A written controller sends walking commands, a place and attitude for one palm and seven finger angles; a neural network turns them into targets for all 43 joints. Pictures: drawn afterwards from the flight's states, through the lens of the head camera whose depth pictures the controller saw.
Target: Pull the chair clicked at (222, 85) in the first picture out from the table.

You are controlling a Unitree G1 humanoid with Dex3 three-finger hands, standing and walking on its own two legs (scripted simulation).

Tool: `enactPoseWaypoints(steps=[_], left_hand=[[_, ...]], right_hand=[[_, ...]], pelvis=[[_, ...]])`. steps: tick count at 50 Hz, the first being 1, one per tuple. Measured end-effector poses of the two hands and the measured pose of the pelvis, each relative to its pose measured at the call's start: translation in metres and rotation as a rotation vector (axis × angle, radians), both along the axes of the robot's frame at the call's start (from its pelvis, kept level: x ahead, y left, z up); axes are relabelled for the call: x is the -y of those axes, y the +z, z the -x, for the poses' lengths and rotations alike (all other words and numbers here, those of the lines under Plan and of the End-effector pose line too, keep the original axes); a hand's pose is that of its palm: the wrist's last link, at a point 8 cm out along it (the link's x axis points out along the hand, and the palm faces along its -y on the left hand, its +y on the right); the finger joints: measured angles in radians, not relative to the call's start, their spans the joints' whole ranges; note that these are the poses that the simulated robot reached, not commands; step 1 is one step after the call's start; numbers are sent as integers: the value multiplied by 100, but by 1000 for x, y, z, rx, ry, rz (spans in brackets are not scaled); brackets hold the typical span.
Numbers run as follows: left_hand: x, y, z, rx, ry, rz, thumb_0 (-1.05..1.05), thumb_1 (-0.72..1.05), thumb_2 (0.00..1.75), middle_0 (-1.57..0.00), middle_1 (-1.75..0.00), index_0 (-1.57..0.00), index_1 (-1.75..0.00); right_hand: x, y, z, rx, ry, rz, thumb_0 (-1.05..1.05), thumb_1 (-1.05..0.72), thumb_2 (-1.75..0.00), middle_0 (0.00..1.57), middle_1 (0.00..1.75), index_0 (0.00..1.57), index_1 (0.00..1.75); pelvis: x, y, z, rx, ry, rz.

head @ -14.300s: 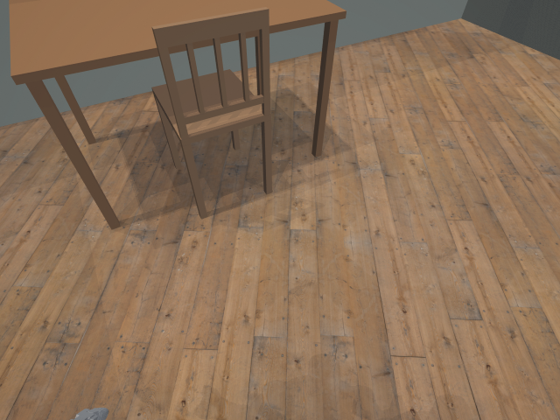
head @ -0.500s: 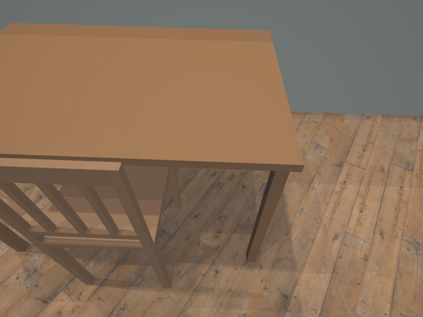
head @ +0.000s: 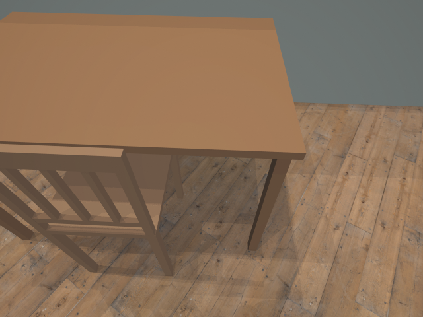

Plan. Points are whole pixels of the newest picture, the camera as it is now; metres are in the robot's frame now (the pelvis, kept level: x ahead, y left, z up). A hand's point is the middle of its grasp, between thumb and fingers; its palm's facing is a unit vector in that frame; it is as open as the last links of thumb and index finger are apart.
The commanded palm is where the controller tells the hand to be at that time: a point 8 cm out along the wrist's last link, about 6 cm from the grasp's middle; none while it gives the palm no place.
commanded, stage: come to a stop and stand still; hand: left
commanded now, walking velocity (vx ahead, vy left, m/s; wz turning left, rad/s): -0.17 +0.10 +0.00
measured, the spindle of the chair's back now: (68, 195) +0.39 +0.40 -0.10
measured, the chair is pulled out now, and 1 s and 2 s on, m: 0.00 0.00 0.00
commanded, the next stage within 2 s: look again from close up in 1.18 s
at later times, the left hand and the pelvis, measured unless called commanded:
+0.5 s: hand out of the picture -0.02 +0.19 -0.17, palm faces +0.03 -0.98 -0.21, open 7.3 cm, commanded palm none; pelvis -0.03 +0.02 +0.00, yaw +1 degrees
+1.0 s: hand out of the picture -0.06 +0.17 -0.18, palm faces +0.06 -0.98 -0.17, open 7.4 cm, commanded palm none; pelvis -0.05 +0.01 +0.00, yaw +2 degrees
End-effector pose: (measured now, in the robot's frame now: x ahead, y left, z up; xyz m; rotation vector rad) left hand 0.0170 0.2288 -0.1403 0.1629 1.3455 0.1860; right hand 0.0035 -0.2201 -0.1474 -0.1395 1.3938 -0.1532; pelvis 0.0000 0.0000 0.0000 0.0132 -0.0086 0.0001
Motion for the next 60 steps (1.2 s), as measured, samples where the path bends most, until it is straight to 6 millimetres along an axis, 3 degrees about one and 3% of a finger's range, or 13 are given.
enactPoseWaypoints(steps=[9, 14, 25, 35, 46, 52, 60], left_hand=[[-24, -13, 12, 48, 15, 13, 0, 91, 90, -20, -30, -20, -30], [-34, -4, 18, 57, 16, 20, 1, 91, 90, -20, -30, -20, -30], [-14, -1, 42, -20, -1, 14, 1, 93, 90, -20, -30, -19, -30], [10, -5, 64, -49, 5, 35, 1, 91, 90, -20, -30, -20, -30], [13, -8, 75, -6, 18, 58, 1, 91, 90, -20, -30, -20, -30], [6, -7, 83, -3, 20, 55, 0, 91, 90, -20, -30, -20, -30], [-6, -4, 96, -22, 23, 44, 0, 91, 90, -20, -30, -20, -30]], right_hand=[[-9, 4, 18, 34, 7, 44, 1, -91, -89, 20, 30, 20, 30], [-24, 13, 41, 12, 20, 36, 1, -91, -89, 20, 30, 20, 30], [-32, 2, 66, -60, -20, -33, 1, -91, -89, 20, 30, 20, 30], [-12, -2, 35, 18, 9, -8, 1, -92, -89, 20, 30, 20, 30], [0, 12, 4, 134, 53, 32, 1, -92, -89, 20, 30, 20, 30], [-2, 15, 8, 137, 64, 33, 1, -92, -89, 20, 30, 20, 30], [-9, 14, 34, 78, 62, 26, 1, -92, -89, 20, 30, 20, 30]], pelvis=[[-19, -8, 34, 1, 17, -3], [-28, 1, 39, -12, 37, 10], [-17, 1, 34, -25, 20, 7], [-9, -2, 30, -6, 26, 20], [-6, 1, 41, 21, 28, 16], [-9, 3, 48, 22, 29, 17], [-15, 5, 56, 21, 32, 19]])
